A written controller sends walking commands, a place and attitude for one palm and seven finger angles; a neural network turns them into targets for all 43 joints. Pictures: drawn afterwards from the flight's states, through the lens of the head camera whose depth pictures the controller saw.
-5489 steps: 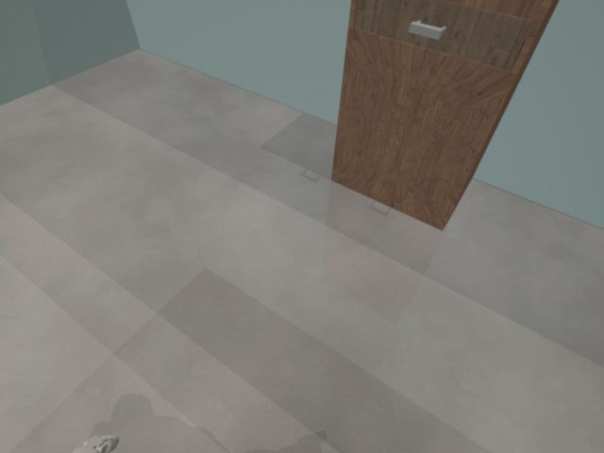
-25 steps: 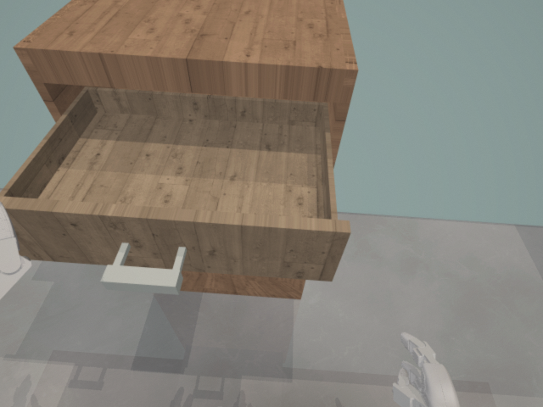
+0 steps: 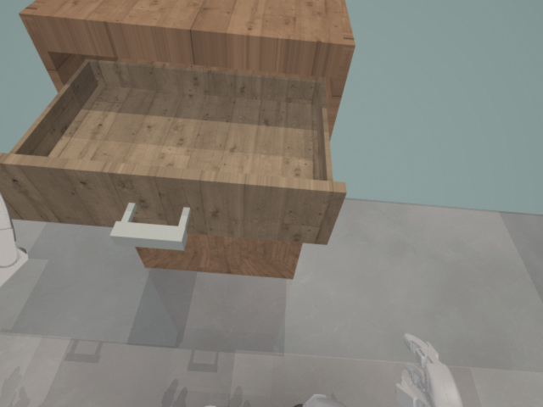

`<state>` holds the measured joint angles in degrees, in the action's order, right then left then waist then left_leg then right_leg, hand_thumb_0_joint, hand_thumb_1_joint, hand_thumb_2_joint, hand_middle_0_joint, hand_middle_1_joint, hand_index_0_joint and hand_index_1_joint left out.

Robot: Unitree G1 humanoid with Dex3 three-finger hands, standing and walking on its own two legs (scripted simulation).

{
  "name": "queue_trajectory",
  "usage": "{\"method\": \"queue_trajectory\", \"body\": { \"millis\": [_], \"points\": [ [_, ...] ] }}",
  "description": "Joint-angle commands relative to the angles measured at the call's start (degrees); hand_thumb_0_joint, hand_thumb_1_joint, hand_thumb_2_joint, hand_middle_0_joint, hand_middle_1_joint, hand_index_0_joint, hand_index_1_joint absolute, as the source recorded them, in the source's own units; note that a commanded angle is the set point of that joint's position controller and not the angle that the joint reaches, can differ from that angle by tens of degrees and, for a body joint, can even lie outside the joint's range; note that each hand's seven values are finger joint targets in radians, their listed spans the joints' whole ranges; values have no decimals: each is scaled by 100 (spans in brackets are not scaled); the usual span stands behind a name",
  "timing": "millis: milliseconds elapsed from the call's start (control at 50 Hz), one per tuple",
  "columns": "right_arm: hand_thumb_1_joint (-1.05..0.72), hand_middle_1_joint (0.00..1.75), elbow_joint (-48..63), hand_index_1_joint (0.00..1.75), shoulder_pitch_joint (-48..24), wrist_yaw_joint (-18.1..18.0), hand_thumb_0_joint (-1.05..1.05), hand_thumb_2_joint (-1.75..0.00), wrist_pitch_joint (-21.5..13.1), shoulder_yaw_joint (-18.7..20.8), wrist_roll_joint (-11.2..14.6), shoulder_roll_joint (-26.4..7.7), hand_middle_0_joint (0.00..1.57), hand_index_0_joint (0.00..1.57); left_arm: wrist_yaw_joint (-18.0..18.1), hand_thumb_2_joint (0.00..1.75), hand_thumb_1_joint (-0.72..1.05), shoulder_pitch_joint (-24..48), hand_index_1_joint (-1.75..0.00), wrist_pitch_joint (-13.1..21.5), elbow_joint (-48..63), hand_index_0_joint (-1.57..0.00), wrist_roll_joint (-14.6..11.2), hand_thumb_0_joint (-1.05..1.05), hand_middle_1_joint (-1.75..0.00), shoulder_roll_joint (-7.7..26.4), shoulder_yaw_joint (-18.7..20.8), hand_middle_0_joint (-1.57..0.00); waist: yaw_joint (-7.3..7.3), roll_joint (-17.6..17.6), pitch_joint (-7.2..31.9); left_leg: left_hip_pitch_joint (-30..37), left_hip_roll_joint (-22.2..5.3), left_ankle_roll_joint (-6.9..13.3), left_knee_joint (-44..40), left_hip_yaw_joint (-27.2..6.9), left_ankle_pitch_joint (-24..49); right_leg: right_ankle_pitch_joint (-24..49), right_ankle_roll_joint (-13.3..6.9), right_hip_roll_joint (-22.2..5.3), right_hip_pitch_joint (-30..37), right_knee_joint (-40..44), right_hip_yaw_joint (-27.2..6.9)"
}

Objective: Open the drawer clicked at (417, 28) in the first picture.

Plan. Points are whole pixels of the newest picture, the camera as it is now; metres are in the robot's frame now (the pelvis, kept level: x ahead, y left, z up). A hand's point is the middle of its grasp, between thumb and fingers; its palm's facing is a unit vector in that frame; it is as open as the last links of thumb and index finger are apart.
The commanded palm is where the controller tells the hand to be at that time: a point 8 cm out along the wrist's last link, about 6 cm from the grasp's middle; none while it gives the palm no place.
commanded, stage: step back with the hand held close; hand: left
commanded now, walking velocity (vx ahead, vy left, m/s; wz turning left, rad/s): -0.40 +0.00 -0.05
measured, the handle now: (154, 223) +0.36 +0.19 +0.06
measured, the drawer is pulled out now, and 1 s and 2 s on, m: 0.29 0.29 0.29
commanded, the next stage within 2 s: stop stepping back and stand still in 0.14 s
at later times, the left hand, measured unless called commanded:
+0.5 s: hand out of the picture +0.08 +0.18 +0.23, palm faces +0.35 -0.78 -0.53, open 7.4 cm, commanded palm +0.02 +0.23 +0.25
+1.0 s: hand out of the picture +0.04 +0.19 +0.22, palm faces +0.42 -0.82 -0.39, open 7.4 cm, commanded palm -0.03 +0.24 +0.25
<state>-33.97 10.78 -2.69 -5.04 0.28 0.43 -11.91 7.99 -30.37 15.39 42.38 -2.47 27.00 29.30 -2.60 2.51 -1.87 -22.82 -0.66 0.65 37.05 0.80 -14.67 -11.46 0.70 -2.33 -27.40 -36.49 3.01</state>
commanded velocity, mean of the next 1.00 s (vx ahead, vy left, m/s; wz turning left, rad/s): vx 0.05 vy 0.04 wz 0.00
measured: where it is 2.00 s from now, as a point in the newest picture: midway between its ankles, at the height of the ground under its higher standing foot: outside the picture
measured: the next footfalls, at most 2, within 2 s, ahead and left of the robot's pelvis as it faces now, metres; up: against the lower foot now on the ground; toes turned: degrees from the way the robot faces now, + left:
right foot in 0.26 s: -0.09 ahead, -0.14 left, +0.00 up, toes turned -3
left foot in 0.56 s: -0.14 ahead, +0.07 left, +0.00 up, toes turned +2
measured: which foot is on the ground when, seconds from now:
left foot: down 0.00-0.28, up 0.30-0.54, down 0.56-1.00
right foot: up 0.00-0.24, down 0.26-1.00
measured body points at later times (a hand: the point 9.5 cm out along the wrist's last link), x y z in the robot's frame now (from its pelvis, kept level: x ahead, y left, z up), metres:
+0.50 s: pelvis -0.13 -0.04 +0.02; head -0.12 -0.05 +0.47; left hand +0.06 +0.22 +0.26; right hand +0.00 -0.31 -0.07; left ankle -0.16 +0.08 -0.68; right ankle -0.11 -0.14 -0.72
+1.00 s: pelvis -0.17 -0.04 +0.01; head -0.18 -0.03 +0.46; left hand +0.01 +0.23 +0.24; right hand -0.01 -0.27 -0.07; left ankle -0.18 +0.07 -0.72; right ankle -0.11 -0.14 -0.72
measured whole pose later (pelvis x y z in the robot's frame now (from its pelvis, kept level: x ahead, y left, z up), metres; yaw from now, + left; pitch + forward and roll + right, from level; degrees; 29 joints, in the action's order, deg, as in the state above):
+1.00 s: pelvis -0.17 -0.04 +0.01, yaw -1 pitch -1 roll +0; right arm -35.6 13.1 -2.0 -5.1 -2.1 0.0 -10.0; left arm 8.9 -30.0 11.7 36.0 -2.0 21.3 23.8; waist -1.3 1.1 1.3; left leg -11.9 -0.9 1.0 31.0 3.1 -17.8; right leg -15.0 -1.3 0.3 -19.0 -32.3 3.9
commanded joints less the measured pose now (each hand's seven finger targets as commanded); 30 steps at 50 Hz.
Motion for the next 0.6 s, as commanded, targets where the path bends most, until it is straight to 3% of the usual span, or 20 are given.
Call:
{"method": "queue_trajectory", "body": {
  "millis": [0,20,40,60,100,140,180,220,240,260,280,300,320,360,420,480,500,520,560,580],
  "points": [
    [-90,30,872,30,-395,-49,0,-90,-578,402,-91,-630,20,20,215,90,90,-59,-30,426,1309,-20,-133,0,-30,883,889,-20,147,-2008,1201,-138,-2072,869,-1766,-1576,1858,-1921,12,284,447,-2650,-505],
    [-90,30,752,30,-250,-27,0,-90,-636,382,-161,-600,20,20,208,90,90,-41,-30,417,1488,-20,-156,0,-30,675,705,-20,101,-1667,1121,373,-2031,933,-1397,-1479,3313,-1921,23,324,103,-2652,-563],
    [-90,30,611,30,-228,30,0,-90,-673,396,-148,-654,20,20,172,90,90,-43,-30,388,1484,-20,-146,0,-30,544,565,-20,136,-1532,1160,924,-1883,836,-1195,-1149,3983,-1821,66,332,-93,-2459,-451],
    [-90,30,574,30,-261,88,0,-90,-699,405,-83,-671,20,20,133,90,90,7,-30,350,1467,-20,-118,0,-30,469,447,-20,169,-1529,1163,1205,-1757,730,-1091,-846,4061,-1634,100,305,-146,-2213,-317],
    [-90,30,545,30,-342,125,0,-90,-752,357,-71,-690,20,20,107,90,90,192,-30,349,1597,-20,-104,0,-30,567,433,-20,207,-1755,1201,1534,-1682,603,-1050,-713,4119,-1475,89,247,-1,-1493,-163],
    [-90,30,528,30,-406,154,0,-90,-797,255,-80,-674,20,20,34,90,90,323,-30,324,1328,-20,-145,0,-30,509,340,-20,189,-1748,1101,1252,-1673,555,-1133,-909,3433,-1322,89,215,429,-748,-175],
    [-90,30,575,30,-527,140,0,-90,-787,211,-65,-704,20,20,-13,90,90,359,-30,302,1088,-20,-216,0,-30,654,506,-20,216,-1608,966,588,-1670,513,-1260,-998,2083,-993,94,193,1060,37,-156],
    [-90,30,637,30,-595,128,0,-90,-739,187,-9,-733,20,20,-83,90,90,246,-30,355,963,-20,-261,0,-30,806,694,-20,268,-1307,945,239,-1409,363,-1032,-795,1070,-179,75,148,1565,1045,14],
    [-90,30,720,30,-524,141,0,-90,-671,185,63,-704,20,20,-112,90,90,157,-30,369,826,-20,-248,0,-30,902,801,-20,235,-913,970,161,-1010,143,-614,-313,-9,99,-30,-135,1610,1533,-38],
    [-90,30,780,30,-341,155,0,-90,-529,213,140,-557,20,20,-80,90,90,-28,-30,347,691,-20,-242,0,-30,1062,874,-20,139,401,1064,-55,-284,-181,618,315,-784,777,-470,-1067,1529,2045,-1073],
    [-90,30,908,30,-419,131,0,-90,-445,343,304,-612,20,20,-65,90,90,-154,-30,222,606,-20,-277,0,-30,1013,792,-20,204,1484,978,-422,309,-240,2421,-41,-1222,815,-880,-1930,951,2336,-2443],
    [-90,30,841,30,-432,107,0,-90,-331,304,273,-619,20,20,1,90,90,-251,-30,112,466,-20,-281,0,-30,1141,1030,-20,184,975,1112,-395,203,-217,3182,-322,-1135,954,-992,-1970,776,2190,-2170],
    [-90,30,857,30,-452,54,0,-90,-206,175,198,-387,20,20,56,90,90,-446,-30,57,353,-20,-291,0,-30,966,949,-20,93,640,1055,-581,61,-222,3111,-441,-969,814,-1018,-1823,1012,1967,-1810],
    [-90,30,922,30,-619,-36,0,-90,-87,126,124,-442,20,20,108,90,90,-409,-30,34,157,-20,-228,0,-30,776,794,-20,15,495,825,-343,-42,-216,2153,-224,-865,218,-707,-1430,941,1962,-1211],
    [-90,30,841,30,-644,-118,0,-90,-205,162,80,-610,20,20,175,90,90,-322,-30,49,15,-20,-50,0,-30,690,527,-20,140,687,523,191,-24,17,383,50,-1192,-895,-615,-1389,1056,2384,-1298],
    [-90,30,782,30,-326,-68,0,-90,-419,237,26,-708,20,20,220,90,90,-322,-30,86,384,-20,31,0,-30,600,308,-20,102,512,633,795,33,208,-1589,265,-606,-959,-400,-1117,1647,2285,-1179],
    [-90,30,800,30,-339,-77,0,-90,-479,278,40,-751,20,20,228,90,90,-337,-30,108,621,-20,-9,0,-30,724,334,-20,124,240,633,948,-147,276,-2046,185,-313,-543,-306,-889,1886,1927,-1011],
    [-90,30,873,30,-329,-74,0,-90,-530,323,20,-831,20,20,200,90,90,-244,-30,164,928,-20,-23,0,-30,668,219,-20,138,-374,723,984,-407,348,-2256,-25,-129,-273,-185,-584,2105,1495,-787],
    [-90,30,949,30,-330,-19,0,-90,-570,434,80,-993,20,20,169,90,90,-323,-30,181,1269,-20,-19,0,-30,874,404,-20,279,-1060,996,1140,-891,448,-1881,-492,393,14,-78,-135,1905,729,-329],
    [-90,30,855,30,-254,-19,0,-90,-567,329,63,-791,20,20,226,90,90,-408,-30,193,1295,-20,28,0,-30,932,506,-20,190,-1575,933,906,-932,470,-2054,-591,-228,-503,-69,-78,1684,545,-59]
  ]
}}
